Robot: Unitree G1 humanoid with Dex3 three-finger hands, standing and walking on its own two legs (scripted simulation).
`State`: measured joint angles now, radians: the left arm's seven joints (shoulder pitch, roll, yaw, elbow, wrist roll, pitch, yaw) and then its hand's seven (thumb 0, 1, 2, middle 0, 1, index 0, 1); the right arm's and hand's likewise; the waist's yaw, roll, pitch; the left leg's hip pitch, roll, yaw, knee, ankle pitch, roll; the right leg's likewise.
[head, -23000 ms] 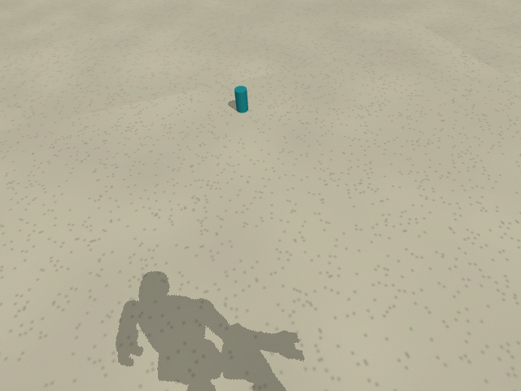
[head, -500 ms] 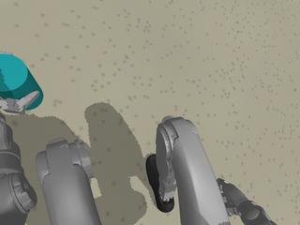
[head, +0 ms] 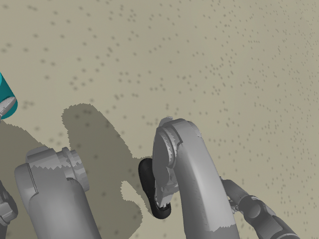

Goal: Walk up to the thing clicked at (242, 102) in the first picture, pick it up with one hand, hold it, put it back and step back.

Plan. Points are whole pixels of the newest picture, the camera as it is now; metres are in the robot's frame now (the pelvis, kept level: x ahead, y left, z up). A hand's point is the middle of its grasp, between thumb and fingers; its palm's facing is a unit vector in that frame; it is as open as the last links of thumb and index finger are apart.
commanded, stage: lower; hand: left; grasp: from the side
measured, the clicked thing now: out of the picture +0.46 +0.28 -0.17
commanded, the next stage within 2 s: loosen in 0.68 s
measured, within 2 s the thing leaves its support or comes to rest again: rests again in 0.64 s
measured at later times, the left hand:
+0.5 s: hand out of the picture +0.46 +0.28 -0.18, palm faces +0.31 -0.95 -0.05, open 10.9 cm
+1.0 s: hand out of the picture +0.46 +0.28 -0.19, palm faces +0.34 -0.94 -0.01, open 10.8 cm
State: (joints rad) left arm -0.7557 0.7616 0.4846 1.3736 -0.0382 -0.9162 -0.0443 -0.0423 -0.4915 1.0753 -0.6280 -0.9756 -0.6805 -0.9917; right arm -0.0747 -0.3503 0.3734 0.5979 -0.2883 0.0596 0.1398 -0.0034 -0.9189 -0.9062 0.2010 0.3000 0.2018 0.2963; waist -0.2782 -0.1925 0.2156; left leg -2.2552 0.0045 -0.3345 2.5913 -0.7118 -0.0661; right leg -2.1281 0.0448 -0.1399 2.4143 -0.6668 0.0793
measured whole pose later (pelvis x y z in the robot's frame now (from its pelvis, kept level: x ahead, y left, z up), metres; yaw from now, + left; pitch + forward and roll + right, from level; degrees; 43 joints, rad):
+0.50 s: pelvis +0.00 +0.01 +0.00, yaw -3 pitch +17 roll -17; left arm -0.78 0.88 0.46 1.48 -0.02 -1.00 0.02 -0.04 -0.45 1.02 -0.61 -0.98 -0.66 -0.99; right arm -0.15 -0.35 0.50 0.57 -0.35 0.07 0.13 -0.01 -0.91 -0.90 0.20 0.30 0.20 0.30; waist -0.29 -0.25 0.29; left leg -2.23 0.00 -0.40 2.63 -0.73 -0.06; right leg -2.08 0.07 -0.19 2.40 -0.65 0.09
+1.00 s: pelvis -0.01 +0.01 +0.00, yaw -4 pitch +15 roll -19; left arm -0.78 0.92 0.47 1.52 -0.04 -1.06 0.04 -0.04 -0.33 0.81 -0.65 -0.83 -0.70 -0.82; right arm -0.18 -0.36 0.54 0.56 -0.37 0.07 0.13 -0.01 -0.91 -0.90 0.20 0.30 0.20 0.30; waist -0.30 -0.28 0.30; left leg -2.23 0.01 -0.42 2.64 -0.73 -0.04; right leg -2.06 0.08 -0.21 2.38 -0.64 0.09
